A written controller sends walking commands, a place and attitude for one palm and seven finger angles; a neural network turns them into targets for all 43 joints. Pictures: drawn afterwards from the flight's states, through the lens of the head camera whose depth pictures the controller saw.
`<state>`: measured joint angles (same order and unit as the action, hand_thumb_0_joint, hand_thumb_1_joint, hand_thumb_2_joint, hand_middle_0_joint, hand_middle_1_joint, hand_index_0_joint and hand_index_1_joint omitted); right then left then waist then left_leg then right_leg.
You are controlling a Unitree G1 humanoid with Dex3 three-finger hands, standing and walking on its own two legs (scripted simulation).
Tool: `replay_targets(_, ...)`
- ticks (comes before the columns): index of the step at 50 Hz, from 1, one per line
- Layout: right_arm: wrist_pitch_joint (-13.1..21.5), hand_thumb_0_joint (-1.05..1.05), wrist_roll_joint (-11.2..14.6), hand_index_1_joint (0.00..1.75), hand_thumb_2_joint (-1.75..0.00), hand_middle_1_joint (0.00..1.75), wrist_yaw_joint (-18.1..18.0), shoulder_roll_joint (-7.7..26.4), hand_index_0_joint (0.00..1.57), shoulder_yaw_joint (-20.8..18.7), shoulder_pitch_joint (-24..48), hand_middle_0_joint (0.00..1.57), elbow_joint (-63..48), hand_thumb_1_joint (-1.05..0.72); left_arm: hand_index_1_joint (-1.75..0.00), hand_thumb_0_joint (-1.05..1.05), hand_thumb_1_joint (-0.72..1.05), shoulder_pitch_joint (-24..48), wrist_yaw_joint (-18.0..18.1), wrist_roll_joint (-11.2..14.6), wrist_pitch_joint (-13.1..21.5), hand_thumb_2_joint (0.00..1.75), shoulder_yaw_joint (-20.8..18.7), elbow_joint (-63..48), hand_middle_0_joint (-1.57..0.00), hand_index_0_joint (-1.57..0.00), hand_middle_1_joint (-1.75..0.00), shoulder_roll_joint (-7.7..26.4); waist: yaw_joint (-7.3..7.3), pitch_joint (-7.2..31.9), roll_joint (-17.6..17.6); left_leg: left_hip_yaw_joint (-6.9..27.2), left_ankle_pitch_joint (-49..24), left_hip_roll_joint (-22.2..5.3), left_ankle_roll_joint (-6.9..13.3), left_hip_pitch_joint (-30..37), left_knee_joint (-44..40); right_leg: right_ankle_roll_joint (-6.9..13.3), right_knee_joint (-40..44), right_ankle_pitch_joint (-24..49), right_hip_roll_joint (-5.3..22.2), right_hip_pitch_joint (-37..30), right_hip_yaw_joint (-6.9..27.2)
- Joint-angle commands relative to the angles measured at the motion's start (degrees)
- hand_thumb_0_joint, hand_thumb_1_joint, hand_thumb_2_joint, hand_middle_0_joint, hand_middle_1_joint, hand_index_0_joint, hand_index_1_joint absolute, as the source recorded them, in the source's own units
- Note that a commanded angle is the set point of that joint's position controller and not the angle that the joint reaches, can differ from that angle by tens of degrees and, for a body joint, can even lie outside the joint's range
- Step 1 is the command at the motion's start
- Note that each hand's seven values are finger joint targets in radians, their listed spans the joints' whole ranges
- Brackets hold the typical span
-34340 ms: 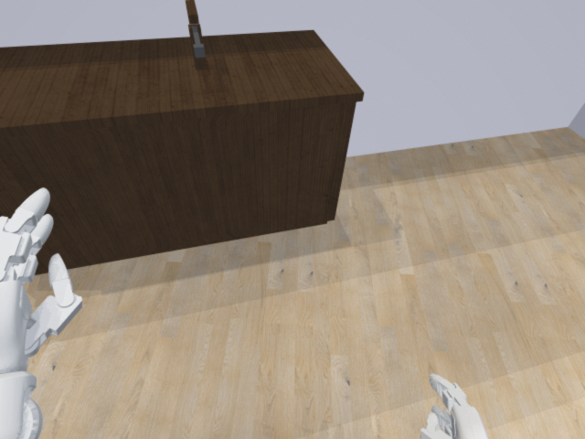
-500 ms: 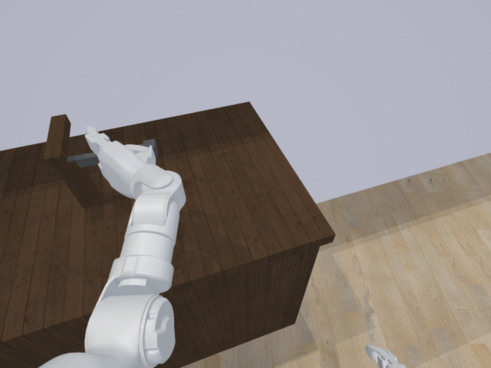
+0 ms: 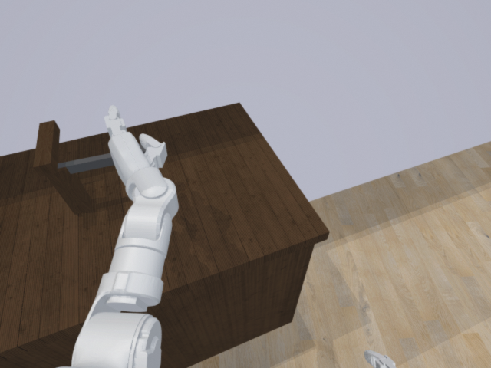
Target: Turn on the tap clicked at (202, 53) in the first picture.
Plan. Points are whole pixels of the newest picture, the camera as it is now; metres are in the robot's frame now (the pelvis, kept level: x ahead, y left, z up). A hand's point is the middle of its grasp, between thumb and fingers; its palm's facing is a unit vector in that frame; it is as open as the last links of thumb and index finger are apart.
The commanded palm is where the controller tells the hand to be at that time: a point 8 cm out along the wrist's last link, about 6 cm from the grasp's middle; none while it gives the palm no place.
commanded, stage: draw the hand back beside the body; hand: left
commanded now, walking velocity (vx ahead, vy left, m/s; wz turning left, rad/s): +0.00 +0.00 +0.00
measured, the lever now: (142, 152) +0.52 +0.24 +0.07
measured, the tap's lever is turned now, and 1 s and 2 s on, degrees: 86 86 86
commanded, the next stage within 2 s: step back with the hand held close in 1.34 s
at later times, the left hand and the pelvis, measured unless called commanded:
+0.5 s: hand (108, 217) +0.28 +0.20 +0.16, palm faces +0.23 -0.95 -0.20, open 7.6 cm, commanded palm +0.24 +0.25 +0.16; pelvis -0.02 +0.01 +0.01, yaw -1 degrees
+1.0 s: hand (42, 266) +0.21 +0.25 +0.15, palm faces +0.34 -0.89 -0.30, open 7.4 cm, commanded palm +0.17 +0.30 +0.18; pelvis -0.01 +0.03 +0.01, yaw +0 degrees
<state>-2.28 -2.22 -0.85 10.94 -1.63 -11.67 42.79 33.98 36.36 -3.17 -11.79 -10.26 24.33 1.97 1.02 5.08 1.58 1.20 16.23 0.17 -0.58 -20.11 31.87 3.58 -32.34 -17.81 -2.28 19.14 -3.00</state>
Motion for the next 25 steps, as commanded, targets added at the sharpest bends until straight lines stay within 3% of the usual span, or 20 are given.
replay_targets(1,-0.1,0.0,2.5,0.3,-0.9,0.3,-2.7,7.2,0.2,-1.0,4.9,0.2,-12.0,-0.9,-0.17,0.0,0.9,4.2,-9.3,3.4,3.4,0.9,-3.2,-17.2,-0.16,-0.16,-0.17,12.8,-3.57,17.3,-8.3,-2.1,-21.6,0.5,2.1,7.1,-3.2,-3.0,4.3,35.6,2.6,-19.2,2.3)
replay_targets(3,-0.6,0.0,3.5,0.3,-0.9,0.3,-3.5,7.2,0.2,-0.2,8.4,0.2,-13.3,-0.9,-0.18,0.0,0.9,0.9,-9.2,6.1,0.5,0.9,-6.2,-20.7,-0.16,-0.16,-0.18,14.4,-5.12,12.9,-6.6,-2.4,-17.9,0.6,2.2,7.2,-5.1,-3.3,7.3,30.5,2.7,-19.6,2.8)
replay_targets(4,-0.4,0.0,3.1,0.3,-0.9,0.3,-2.0,7.6,0.2,-0.7,3.6,0.2,-11.5,-0.9,-0.18,0.0,0.9,-8.7,-16.6,5.4,3.8,0.9,-5.9,-16.1,-0.16,-0.16,-0.18,24.9,-1.73,6.7,-9.6,-2.1,-14.9,-1.3,2.3,7.6,-7.1,-3.9,8.0,29.7,3.6,-18.2,3.4)
replay_targets(5,-0.3,0.0,3.7,0.3,-0.9,0.3,-1.7,7.5,0.2,-0.5,4.8,0.2,-13.6,-0.9,-0.19,0.0,0.9,-9.1,-20.2,6.7,6.4,0.9,-7.1,-18.5,-0.16,-0.16,-0.19,26.2,-3.4,6.2,-7.8,-2.8,-13.4,-0.8,2.8,7.1,-8.0,-3.6,8.8,27.3,3.4,-18.7,4.1)
replay_targets(6,0.2,0.0,3.9,0.3,-0.9,0.3,-1.8,7.3,0.2,-0.3,6.0,0.2,-14.2,-0.9,-0.19,0.0,0.9,-7.1,-22.0,7.0,8.6,0.9,-6.6,-22.2,-0.16,-0.16,-0.19,27.7,-3.13,5.7,-6.8,-2.7,-12.8,-0.7,3.2,7.4,-8.3,-3.6,9.5,26.4,3.7,-18.8,4.8)
replay_targets(7,1.1,0.0,4.1,0.3,-0.9,0.3,-1.8,7.0,0.2,-0.3,7.4,0.2,-15.1,-0.9,-0.19,0.0,0.9,-6.0,-23.6,7.2,10.8,0.9,-5.1,-27.3,-0.16,-0.16,-0.19,27.2,-3.0,5.4,-3.2,-2.8,-12.6,-0.5,3.2,9.4,-8.7,-3.3,10.5,24.3,3.5,-18.1,5.0)
replay_targets(8,2.1,0.0,4.3,0.3,-0.9,0.3,-1.7,7.0,0.2,-0.3,8.4,0.2,-15.3,-0.9,-0.19,0.0,0.9,-2.6,-24.7,7.3,13.0,0.9,-5.3,-33.4,-0.16,-0.16,-0.19,29.0,-2.79,5.2,4.3,-2.9,-12.4,-0.3,3.0,12.2,-9.0,-2.7,11.7,21.3,3.5,-16.7,5.3)
replay_targets(10,4.7,0.0,4.0,0.3,-0.9,0.3,-1.3,7.3,0.2,-0.2,9.0,0.2,-15.6,-0.9,-0.2,0.0,0.9,-1.4,-26.1,7.1,16.4,0.9,-2.1,-39.6,-0.17,-0.17,-0.2,27.5,-1.83,5.5,8.5,-2.2,-12.8,-0.4,2.7,16.4,-9.1,-1.9,12.8,18.8,2.8,-14.3,4.9)
replay_targets(11,5.9,0.0,3.8,0.3,-0.9,0.3,-1.1,7.3,0.2,-0.1,9.0,0.2,-15.6,-0.9,-0.2,0.0,0.9,-2.1,-26.7,7.0,17.6,0.9,0.8,-41.6,-0.17,-0.17,-0.2,25.0,-1.38,5.6,10.0,-1.7,-13.3,-0.6,2.6,18.2,-9.2,-1.7,12.7,18.1,2.6,-13.5,4.6)
replay_targets(13,7.7,0.0,3.8,0.3,-0.9,0.3,-1.2,7.8,0.2,-0.3,9.0,0.2,-14.9,-0.9,-0.21,0.0,0.9,-2.7,-27.3,7.0,19.1,0.9,3.5,-43.8,-0.17,-0.17,-0.21,23.2,-0.71,5.1,8.6,-1.0,-13.1,-0.7,2.5,21.0,-9.6,-1.6,13.9,16.4,1.9,-11.7,4.1)
replay_targets(16,8.4,0.0,3.6,0.3,-0.9,0.3,-1.6,8.3,0.2,-0.3,8.4,0.2,-13.8,-0.9,-0.22,0.0,0.9,-11.4,-27.9,7.4,19.5,0.9,5.3,-36.0,-0.17,-0.17,-0.22,20.1,-0.58,1.7,-3.2,-0.8,-10.0,-0.9,3.2,19.6,-10.7,-2.3,14.6,13.6,1.7,-11.2,3.8)
replay_targets(17,8.1,0.0,3.7,0.3,-0.9,0.3,-1.7,8.6,0.2,-0.3,8.7,0.2,-13.4,-0.9,-0.22,0.0,0.9,-13.2,-28.2,7.5,19.5,0.9,4.7,-33.7,-0.17,-0.17,-0.22,20.4,-0.75,0.1,-6.3,-0.9,-8.3,-0.7,3.4,18.5,-11.1,-2.5,15.5,11.9,1.9,-10.7,4.0)
replay_targets(19,7.1,0.0,4.0,0.3,-0.9,0.3,-1.8,8.5,0.2,-0.1,9.0,0.2,-13.3,-0.9,-0.23,0.0,0.9,-17.0,-29.1,7.7,19.7,0.9,4.8,-30.5,-0.18,-0.18,-0.23,19.2,-0.9,-2.9,-8.5,-1.0,-5.4,-0.5,3.5,17.2,-12.0,-2.6,16.3,8.0,2.1,-9.7,3.8)
replay_targets(22,6.1,0.0,3.9,0.3,-0.9,0.3,-1.9,8.3,0.2,0.2,10.3,0.2,-13.9,-0.9,-0.24,0.0,0.9,-20.9,-29.8,8.0,20.4,0.9,0.6,-32.7,-0.18,-0.18,-0.24,22.7,-2.38,-0.8,-6.8,-1.0,-5.8,-0.3,3.5,16.6,-12.5,-2.4,16.4,8.5,2.5,-12.6,4.0)
replay_targets(23,5.9,0.0,3.8,0.3,-0.9,0.3,-1.8,8.3,0.2,0.3,10.5,0.2,-13.8,-0.9,-0.24,0.0,0.9,-22.4,-29.8,8.0,20.7,0.9,-2.3,-33.8,-0.18,-0.18,-0.24,25.3,-3.1,-0.2,-3.1,-0.6,-6.8,-0.2,3.2,16.8,-12.8,-2.2,16.3,9.5,2.5,-13.4,3.9)
replay_targets(25,5.7,0.0,3.4,0.3,-0.9,0.3,-1.6,7.4,0.2,0.8,10.8,0.2,-14.7,-0.9,-0.25,0.0,0.9,-22.7,-30.0,7.9,21.3,0.9,-3.5,-39.6,-0.18,-0.18,-0.25,26.0,-3.49,2.8,2.6,-0.6,-9.5,-0.3,2.7,17.7,-12.7,-1.6,15.4,12.8,2.7,-16.0,3.8)
